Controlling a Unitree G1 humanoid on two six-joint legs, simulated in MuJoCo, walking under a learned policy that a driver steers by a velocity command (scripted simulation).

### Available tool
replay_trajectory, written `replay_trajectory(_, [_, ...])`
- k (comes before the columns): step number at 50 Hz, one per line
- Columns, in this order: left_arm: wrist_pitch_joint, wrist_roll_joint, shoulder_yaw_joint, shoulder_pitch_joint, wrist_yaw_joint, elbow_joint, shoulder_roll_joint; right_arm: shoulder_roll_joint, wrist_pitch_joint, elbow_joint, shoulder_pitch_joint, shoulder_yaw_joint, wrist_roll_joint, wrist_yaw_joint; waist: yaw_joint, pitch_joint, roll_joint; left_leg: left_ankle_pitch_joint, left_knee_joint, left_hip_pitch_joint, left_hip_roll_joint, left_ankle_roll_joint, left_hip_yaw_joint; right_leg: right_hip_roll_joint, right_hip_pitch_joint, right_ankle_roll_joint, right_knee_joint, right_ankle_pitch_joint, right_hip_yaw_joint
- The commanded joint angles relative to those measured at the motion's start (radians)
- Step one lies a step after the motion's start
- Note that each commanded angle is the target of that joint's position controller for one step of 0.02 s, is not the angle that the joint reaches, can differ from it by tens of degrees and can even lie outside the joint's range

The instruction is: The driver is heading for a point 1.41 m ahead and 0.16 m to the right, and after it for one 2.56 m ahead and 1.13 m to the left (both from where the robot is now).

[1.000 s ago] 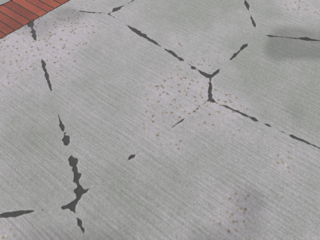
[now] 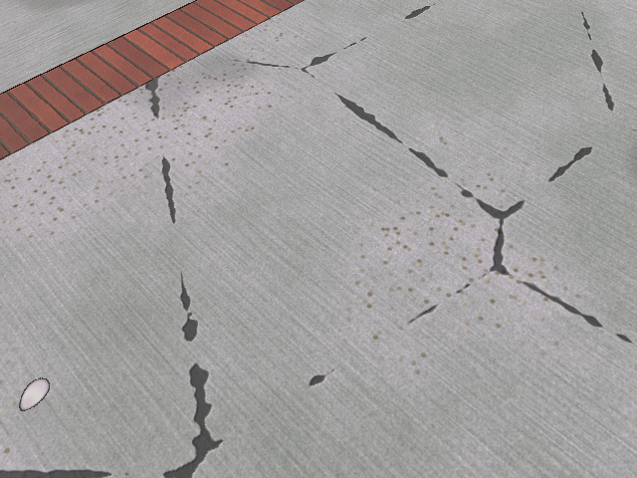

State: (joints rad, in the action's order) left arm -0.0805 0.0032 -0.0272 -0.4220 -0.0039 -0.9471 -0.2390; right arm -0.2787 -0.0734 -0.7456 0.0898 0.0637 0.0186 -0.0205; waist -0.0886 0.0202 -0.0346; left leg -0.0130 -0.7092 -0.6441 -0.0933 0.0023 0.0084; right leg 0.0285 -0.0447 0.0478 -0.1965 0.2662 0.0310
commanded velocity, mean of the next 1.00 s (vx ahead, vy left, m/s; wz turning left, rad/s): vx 0.49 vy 0.00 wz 0.00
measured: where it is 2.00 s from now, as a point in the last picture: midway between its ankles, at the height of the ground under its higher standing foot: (386, 232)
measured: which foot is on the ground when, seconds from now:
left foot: up 0.00-0.16, down 0.18-0.72, up 0.74-1.00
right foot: down 0.00-0.18, up 0.20-0.70, down 0.72-1.00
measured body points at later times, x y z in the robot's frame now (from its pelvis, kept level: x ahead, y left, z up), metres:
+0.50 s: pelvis +0.28 +0.06 +0.00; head +0.31 +0.06 +0.45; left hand +0.46 +0.32 -0.10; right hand +0.31 -0.22 -0.13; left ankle +0.25 +0.14 -0.75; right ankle +0.45 -0.13 -0.68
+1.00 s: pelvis +0.57 -0.02 +0.00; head +0.59 -0.03 +0.45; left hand +0.61 +0.26 -0.12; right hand +0.72 -0.28 -0.11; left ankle +0.68 +0.16 -0.68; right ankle +0.55 -0.10 -0.75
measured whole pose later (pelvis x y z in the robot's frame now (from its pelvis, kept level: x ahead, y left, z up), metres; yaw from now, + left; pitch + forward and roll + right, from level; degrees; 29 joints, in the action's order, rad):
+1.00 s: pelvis +0.57 -0.02 +0.00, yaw +0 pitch +1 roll -1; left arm -0.09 0.00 -0.05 -0.34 -0.02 -0.86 -0.26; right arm -0.30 -0.07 -0.82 0.14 0.05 0.00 0.00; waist -0.05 0.01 -0.04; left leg -0.13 -0.91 -0.66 -0.13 0.00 0.04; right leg 0.06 0.12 0.07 -0.25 0.15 0.06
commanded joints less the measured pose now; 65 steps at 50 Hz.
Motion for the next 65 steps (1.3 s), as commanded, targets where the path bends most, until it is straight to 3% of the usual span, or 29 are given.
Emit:
replay_trajectory(1, [-0.005, 0.008, -0.041, -0.027, 0.011, 0.037, -0.191, -0.021, -0.021, 0.113, -0.183, -0.011, 0.007, -0.018, -0.015, 0.104, 0.113, 0.088, 0.122, 0.003, 0.038, 0.002, -0.041, -0.239, 0.080, 0.138, 0.096, -0.264, -0.114])
replay_trajectory(5, [0.008, 0.018, -0.051, -0.029, 0.013, 0.028, -0.205, -0.062, -0.031, 0.133, -0.200, -0.003, 0.009, -0.036, 0.028, 0.097, 0.125, 0.014, 0.198, 0.039, 0.057, -0.056, -0.030, -0.293, -0.041, 0.115, 0.016, -0.454, -0.103])
replay_trajectory(7, [0.018, 0.013, -0.061, -0.007, 0.016, 0.034, -0.231, -0.115, -0.029, 0.102, -0.069, 0.022, 0.005, -0.029, 0.114, -0.013, 0.158, -0.043, 0.197, 0.238, 0.113, -0.099, -0.070, -0.281, -0.071, 0.092, -0.161, -0.817, -0.075])
replay_trajectory(8, [0.026, 0.007, -0.056, 0.003, 0.018, 0.041, -0.219, -0.154, -0.024, 0.051, 0.101, 0.045, 0.006, -0.019, 0.199, -0.119, 0.149, -0.030, 0.205, 0.465, 0.132, -0.130, -0.086, -0.237, -0.008, 0.065, -0.357, -0.895, -0.039])
replay_trajectory(9, [0.027, -0.011, -0.040, -0.004, 0.022, 0.067, -0.183, -0.213, -0.017, 0.010, 0.289, 0.062, -0.006, -0.004, 0.262, -0.266, 0.061, -0.055, 0.153, 0.804, -0.043, -0.188, 0.111, -0.192, 0.233, 0.037, -0.665, -0.611, -0.023])
replay_trajectory(10, [0.005, -0.003, 0.004, -0.155, 0.008, 0.079, -0.020, -0.284, -0.018, -0.015, 0.333, 0.071, -0.016, -0.012, 0.160, -0.436, -0.239, -0.344, 0.279, 1.118, -0.294, -0.359, 0.645, 0.016, 0.609, -0.021, -1.028, 0.211, -0.062])
replay_trajectory(11, [-0.022, 0.027, -0.022, -0.066, 0.001, 0.074, -0.139, -0.178, -0.019, -0.015, 0.323, 0.044, -0.008, -0.012, 0.211, -0.395, -0.169, -0.486, 0.418, 1.065, -0.282, -0.332, 0.762, -0.007, 0.723, -0.007, -1.141, 0.295, -0.186])
replay_trajectory(12, [-0.035, 0.052, -0.040, 0.051, -0.002, 0.119, -0.194, -0.145, -0.021, -0.011, 0.238, 0.031, -0.006, -0.009, 0.196, -0.207, -0.127, -0.435, 0.441, 0.918, -0.250, -0.282, 0.600, -0.058, 0.797, 0.006, -1.154, 0.218, -0.153])
replay_trajectory(13, [-0.042, 0.046, -0.036, 0.107, 0.004, 0.134, -0.185, -0.126, -0.023, -0.002, 0.165, 0.024, -0.009, -0.008, 0.162, -0.125, -0.025, -0.312, 0.463, 0.758, -0.214, -0.260, 0.476, -0.110, 0.762, 0.009, -1.108, 0.121, -0.128])
replay_trajectory(15, [-0.028, 0.019, -0.044, 0.096, 0.008, 0.130, -0.163, -0.083, -0.034, 0.001, 0.090, 0.012, -0.031, -0.013, 0.087, -0.064, -0.021, -0.136, 0.513, 0.553, -0.144, -0.241, 0.318, -0.173, 0.654, 0.000, -1.017, 0.021, -0.129])
replay_trajectory(19, [0.011, 0.008, -0.037, 0.115, 0.013, 0.147, -0.116, -0.103, -0.053, -0.037, 0.101, 0.017, -0.018, -0.011, 0.054, -0.007, -0.022, -0.063, 0.602, 0.423, -0.121, -0.265, 0.195, -0.201, 0.647, -0.039, -0.886, -0.039, -0.108])
replay_trajectory(25, [-0.005, 0.000, -0.022, 0.338, -0.001, 0.217, -0.090, -0.149, -0.036, -0.081, 0.197, 0.022, -0.008, 0.014, 0.128, 0.041, 0.002, 0.004, 0.613, 0.459, -0.066, -0.216, 0.060, -0.161, 0.672, -0.063, -0.497, -0.371, -0.053])
replay_trajectory(29, [-0.015, 0.013, -0.016, 0.459, -0.023, 0.265, -0.094, -0.166, -0.018, -0.123, 0.284, 0.024, 0.001, 0.017, 0.175, 0.059, -0.003, -0.001, 0.563, 0.589, -0.113, -0.209, 0.065, -0.129, 0.690, -0.049, -0.369, -0.368, -0.042])
replay_trajectory(33, [-0.023, 0.014, -0.027, 0.441, -0.043, 0.286, -0.133, -0.187, 0.009, -0.140, 0.288, 0.032, 0.003, 0.025, 0.133, 0.027, -0.039, 0.175, 0.449, 0.722, -0.168, -0.175, 0.086, -0.094, 0.633, 0.004, -0.308, -0.209, -0.034])
replay_trajectory(35, [-0.024, 0.010, -0.064, 0.211, -0.034, 0.222, -0.199, -0.177, 0.020, -0.133, 0.256, 0.025, -0.002, 0.028, 0.010, -0.119, -0.035, 0.442, 0.177, 0.677, -0.098, -0.132, 0.024, -0.040, 0.304, 0.057, -0.279, -0.209, 0.017])
replay_trajectory(36, [-0.020, -0.001, -0.087, 0.025, -0.023, 0.187, -0.273, -0.130, 0.018, -0.106, 0.266, 0.003, -0.024, 0.031, -0.052, -0.278, 0.060, 0.221, -0.127, 0.480, -0.040, -0.096, -0.021, -0.202, -0.011, 0.120, -0.328, -0.258, -0.157])
replay_trajectory(37, [-0.014, -0.005, -0.103, -0.023, -0.026, 0.164, -0.352, 0.002, -0.007, -0.094, 0.402, -0.034, -0.019, 0.018, 0.023, -0.399, 0.338, -0.447, -0.478, 0.055, 0.155, -0.029, -0.018, -0.424, -0.357, 0.290, -0.219, -0.049, -0.653])
replay_trajectory(38, [-0.012, 0.005, -0.076, -0.028, -0.027, 0.172, -0.242, -0.105, -0.030, -0.111, 0.344, -0.013, 0.003, 0.012, -0.026, -0.401, 0.250, -0.563, -0.598, -0.069, 0.122, -0.038, 0.119, -0.420, -0.362, 0.279, -0.123, 0.087, -0.762])
replay_trajectory(39, [-0.013, 0.004, -0.062, 0.048, -0.023, 0.184, -0.203, -0.159, -0.042, -0.079, 0.243, 0.003, 0.027, 0.008, -0.020, -0.239, 0.194, -0.487, -0.616, -0.138, 0.070, -0.052, 0.103, -0.386, -0.238, 0.231, -0.106, 0.059, -0.606])
replay_trajectory(41, [-0.014, -0.007, -0.049, 0.167, -0.023, 0.202, -0.159, -0.140, -0.043, -0.062, 0.157, 0.003, 0.005, 0.017, 0.037, -0.092, 0.078, -0.338, -0.506, -0.076, -0.013, -0.047, 0.064, -0.311, 0.031, 0.198, -0.059, -0.143, -0.404])
replay_trajectory(42, [-0.018, -0.017, -0.042, 0.192, -0.025, 0.205, -0.138, -0.130, -0.032, -0.067, 0.176, 0.006, -0.001, 0.017, 0.072, -0.079, 0.098, -0.297, -0.467, -0.012, -0.039, -0.044, 0.073, -0.285, 0.106, 0.188, -0.030, -0.200, -0.348])
replay_trajectory(47, [-0.034, -0.004, -0.056, 0.167, -0.019, 0.171, -0.173, -0.075, 0.006, -0.050, 0.133, -0.005, -0.016, 0.024, 0.098, -0.018, 0.084, -0.162, -0.280, -0.024, -0.059, 0.002, 0.055, -0.258, 0.201, 0.208, 0.071, -0.310, -0.208])
replay_trajectory(52, [-0.020, 0.005, -0.060, 0.105, -0.001, 0.136, -0.193, -0.048, -0.009, -0.009, -0.033, -0.015, -0.013, 0.010, 0.044, 0.023, 0.087, 0.100, 0.034, 0.007, -0.021, 0.009, 0.012, -0.204, 0.184, 0.157, 0.090, -0.292, -0.092])
replay_trajectory(57, [0.002, 0.015, -0.067, 0.024, 0.004, 0.084, -0.207, -0.058, -0.021, 0.040, -0.160, -0.018, -0.001, -0.015, 0.008, 0.054, 0.093, 0.071, 0.172, -0.012, 0.010, -0.019, 0.007, -0.266, 0.036, 0.147, 0.035, -0.298, -0.103])
replay_trajectory(60, [0.018, 0.019, -0.073, 0.031, 0.011, 0.073, -0.220, -0.090, -0.029, 0.043, -0.132, -0.007, -0.003, -0.026, 0.047, 0.030, 0.115, -0.037, 0.214, 0.067, 0.035, -0.057, -0.001, -0.296, -0.031, 0.122, -0.049, -0.439, -0.124])
replay_trajectory(62, [0.027, 0.017, -0.066, 0.062, 0.014, 0.079, -0.210, -0.155, -0.034, -0.019, 0.089, 0.030, -0.008, -0.016, 0.167, -0.102, 0.108, -0.041, 0.249, 0.395, 0.082, -0.099, -0.039, -0.226, 0.031, 0.083, -0.297, -0.660, -0.087])
replay_trajectory(63, [0.026, -0.002, -0.045, 0.061, 0.015, 0.106, -0.163, -0.227, -0.034, -0.055, 0.274, 0.053, -0.022, -0.004, 0.234, -0.257, 0.026, -0.013, 0.200, 0.712, -0.075, -0.158, 0.119, -0.165, 0.229, 0.047, -0.586, -0.444, -0.048])
replay_trajectory(64, [0.006, 0.003, -0.010, -0.073, 0.007, 0.119, -0.035, -0.301, -0.024, -0.077, 0.335, 0.071, -0.026, -0.001, 0.171, -0.390, -0.238, -0.210, 0.282, 1.065, -0.317, -0.305, 0.572, 0.015, 0.644, -0.022, -0.943, 0.197, -0.029])
replay_trajectory(65, [-0.011, 0.027, -0.032, -0.022, 0.006, 0.102, -0.134, -0.199, -0.023, -0.068, 0.335, 0.044, -0.017, 0.000, 0.216, -0.384, -0.171, -0.348, 0.377, 1.032, -0.317, -0.292, 0.671, -0.011, 0.750, -0.017, -1.076, 0.323, -0.170])
Keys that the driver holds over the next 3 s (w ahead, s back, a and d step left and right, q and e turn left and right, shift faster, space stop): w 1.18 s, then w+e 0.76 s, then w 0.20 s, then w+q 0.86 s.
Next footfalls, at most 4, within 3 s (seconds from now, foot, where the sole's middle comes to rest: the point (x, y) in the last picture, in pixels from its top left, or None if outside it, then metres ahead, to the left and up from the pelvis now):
0.18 left None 0.29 0.14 -0.78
0.72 right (422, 430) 0.59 -0.10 -0.78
1.26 left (321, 307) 0.89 0.14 -0.78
1.80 right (433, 235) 1.14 -0.14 -0.78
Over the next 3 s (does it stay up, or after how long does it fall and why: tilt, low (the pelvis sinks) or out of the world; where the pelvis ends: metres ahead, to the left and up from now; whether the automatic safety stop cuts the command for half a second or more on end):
stays up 1.66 -0.23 0.00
